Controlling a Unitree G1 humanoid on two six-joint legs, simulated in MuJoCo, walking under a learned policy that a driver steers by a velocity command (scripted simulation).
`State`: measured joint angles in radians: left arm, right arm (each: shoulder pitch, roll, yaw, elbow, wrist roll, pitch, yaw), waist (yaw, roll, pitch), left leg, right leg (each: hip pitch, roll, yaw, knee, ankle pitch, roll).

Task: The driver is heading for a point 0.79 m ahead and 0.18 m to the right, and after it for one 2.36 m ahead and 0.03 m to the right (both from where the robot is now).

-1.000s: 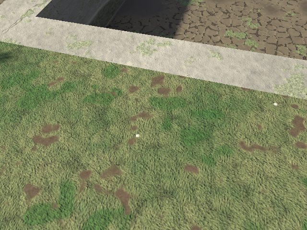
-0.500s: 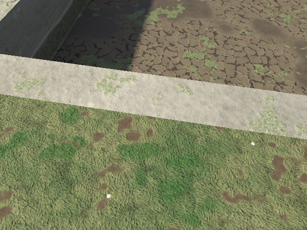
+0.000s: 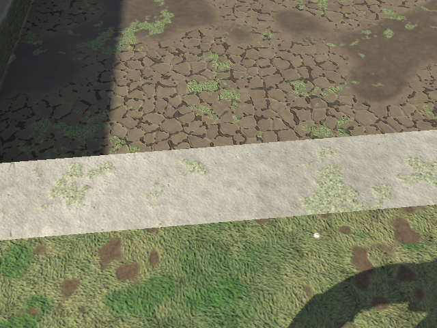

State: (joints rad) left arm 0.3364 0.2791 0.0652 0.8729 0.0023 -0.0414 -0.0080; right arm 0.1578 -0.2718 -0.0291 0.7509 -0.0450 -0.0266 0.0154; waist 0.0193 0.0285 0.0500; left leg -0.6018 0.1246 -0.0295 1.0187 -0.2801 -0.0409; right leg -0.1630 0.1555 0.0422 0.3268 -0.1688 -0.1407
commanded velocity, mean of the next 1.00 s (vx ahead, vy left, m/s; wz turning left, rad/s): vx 0.50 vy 0.00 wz -0.56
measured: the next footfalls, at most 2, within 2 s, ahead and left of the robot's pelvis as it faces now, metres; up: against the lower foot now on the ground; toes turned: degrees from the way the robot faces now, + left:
left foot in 0.28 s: +0.35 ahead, +0.13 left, +0.00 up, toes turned -11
right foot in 0.80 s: +0.53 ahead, -0.16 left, +0.00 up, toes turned -32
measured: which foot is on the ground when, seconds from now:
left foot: up 0.00-0.26, down 0.28-0.82, up 0.84-1.00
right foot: down 0.00-0.28, up 0.30-0.78, down 0.80-1.00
